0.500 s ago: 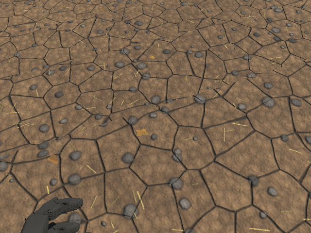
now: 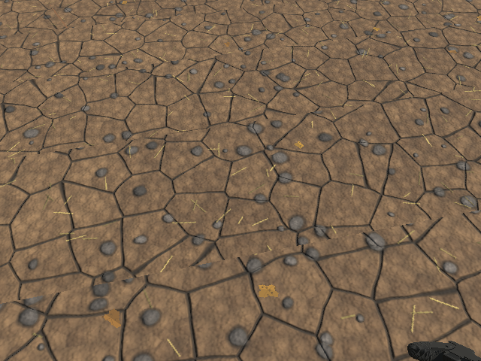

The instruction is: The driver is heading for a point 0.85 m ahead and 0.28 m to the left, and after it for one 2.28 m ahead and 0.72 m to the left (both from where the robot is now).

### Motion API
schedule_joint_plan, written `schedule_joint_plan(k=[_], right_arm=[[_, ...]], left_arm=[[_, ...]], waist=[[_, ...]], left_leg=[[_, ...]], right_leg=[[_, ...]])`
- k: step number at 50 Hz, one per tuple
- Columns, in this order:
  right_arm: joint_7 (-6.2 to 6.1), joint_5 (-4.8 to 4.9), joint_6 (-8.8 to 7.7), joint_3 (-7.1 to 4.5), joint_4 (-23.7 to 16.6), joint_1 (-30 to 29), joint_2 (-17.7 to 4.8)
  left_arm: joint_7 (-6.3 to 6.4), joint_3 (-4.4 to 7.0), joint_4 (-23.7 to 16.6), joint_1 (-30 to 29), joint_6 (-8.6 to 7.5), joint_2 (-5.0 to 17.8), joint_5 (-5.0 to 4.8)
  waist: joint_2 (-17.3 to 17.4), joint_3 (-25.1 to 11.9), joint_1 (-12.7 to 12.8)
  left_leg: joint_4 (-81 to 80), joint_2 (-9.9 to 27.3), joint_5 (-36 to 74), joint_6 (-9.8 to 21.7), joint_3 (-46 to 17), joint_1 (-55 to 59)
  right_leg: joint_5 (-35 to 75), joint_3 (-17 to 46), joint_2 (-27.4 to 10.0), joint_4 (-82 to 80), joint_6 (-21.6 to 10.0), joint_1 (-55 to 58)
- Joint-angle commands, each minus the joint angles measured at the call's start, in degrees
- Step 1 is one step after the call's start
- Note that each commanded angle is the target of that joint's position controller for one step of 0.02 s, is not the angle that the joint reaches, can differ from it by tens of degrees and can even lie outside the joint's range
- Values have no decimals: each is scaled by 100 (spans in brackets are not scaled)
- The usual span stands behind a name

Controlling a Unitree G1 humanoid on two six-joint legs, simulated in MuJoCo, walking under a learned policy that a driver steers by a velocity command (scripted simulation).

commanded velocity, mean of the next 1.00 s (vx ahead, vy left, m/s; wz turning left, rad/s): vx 0.50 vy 0.00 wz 0.22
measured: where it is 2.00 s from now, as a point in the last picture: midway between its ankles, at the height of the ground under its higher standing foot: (206, 206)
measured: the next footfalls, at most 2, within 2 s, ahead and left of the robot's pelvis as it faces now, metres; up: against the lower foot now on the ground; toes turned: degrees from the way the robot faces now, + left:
left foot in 0.02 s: +0.18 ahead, +0.12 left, +0.00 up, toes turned +1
right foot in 0.56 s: +0.48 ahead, -0.12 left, +0.00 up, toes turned +1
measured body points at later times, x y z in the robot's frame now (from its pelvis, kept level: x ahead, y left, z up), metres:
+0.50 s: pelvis +0.27 +0.01 +0.01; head +0.29 +0.01 +0.46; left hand +0.48 +0.24 -0.09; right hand +0.25 -0.27 -0.12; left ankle +0.14 +0.11 -0.73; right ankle +0.44 -0.13 -0.70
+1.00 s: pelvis +0.53 +0.02 +0.00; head +0.54 +0.04 +0.45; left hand +0.49 +0.29 -0.14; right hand +0.75 -0.20 -0.09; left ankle +0.62 +0.16 -0.70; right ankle +0.44 -0.12 -0.73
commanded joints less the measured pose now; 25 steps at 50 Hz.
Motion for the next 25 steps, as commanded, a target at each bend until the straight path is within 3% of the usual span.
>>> schedule_joint_plan(k=[1,2,3,4,5,6,7,9,11,14,18,22,25], right_arm=[[-66,-24,-88,-468,106,1536,-1191],[-106,-116,-60,-608,176,2172,-1798],[-80,-7,-24,-538,260,2381,-1493],[-75,32,-25,-421,216,2044,-1164],[-87,-3,-13,-369,125,1614,-996],[-73,-58,-20,-315,92,1275,-833],[-69,-118,-56,-279,60,1070,-693],[-66,-120,-110,-278,85,973,-648],[-92,-104,-151,-310,180,1083,-749],[-174,-87,-112,-353,328,1352,-880],[-240,-15,-37,-362,507,1710,-958],[-262,27,93,-385,734,2151,-1011],[-319,76,225,-425,795,2208,-1069]], left_arm=[[81,131,-282,-168,46,772,60],[47,-51,-435,479,-47,220,143],[24,-84,-348,505,-158,179,82],[-11,69,-461,-4,-242,758,-79],[-12,77,-604,-471,-275,797,-141],[13,78,-638,-685,-264,736,-58],[33,107,-614,-631,-217,683,13],[42,79,-484,-363,-108,458,44],[78,71,-537,-513,-37,384,69],[73,42,-679,-1072,-53,295,120],[-33,-46,-835,-1792,-112,107,83],[-164,-71,-1060,-2432,-175,140,43],[-251,-14,-1075,-2312,-247,314,52]], waist=[[-412,-1086,-1085],[770,-2007,-951],[1383,-2423,-1039],[817,-1571,-1077],[486,-916,-956],[184,-442,-792],[292,-284,-599],[397,-264,-403],[287,-140,-381],[114,4,-518],[103,149,-771],[79,350,-978],[201,271,-765]], left_leg=[[12,71,-48,473,-43,2456],[63,1554,-402,1295,-2292,4750],[-965,1979,-1535,1687,-4164,5254],[-1177,1809,-2235,1402,-3640,4627],[-1281,1603,-2119,1205,-2903,3820],[-1477,1370,-1661,1126,-2345,3014],[-1631,1190,-1216,1058,-1982,2497],[-1915,987,-656,1094,-1525,2028],[-2062,959,-85,1187,-1185,1928],[-2121,882,440,1118,-801,2136],[-2113,748,455,943,-419,2297],[-1853,1010,467,956,-540,2840],[-1397,1196,910,863,-841,3249]], right_leg=[[4010,281,-1105,2138,-589,-731],[1785,-2,-340,4355,-172,-2891],[-1187,610,171,5422,-56,-4053],[-1020,887,-208,5874,-147,-4652],[-503,694,-511,5738,-223,-4751],[-55,585,-729,5387,-207,-4591],[279,636,-916,5046,-188,-4248],[594,600,-994,4800,-94,-3785],[904,560,-1020,4437,21,-3936],[1776,525,-1028,3451,134,-4270],[2718,324,-819,2183,104,-4019],[2511,291,-649,1601,7,-4059],[1943,342,-507,1229,-155,-3726]])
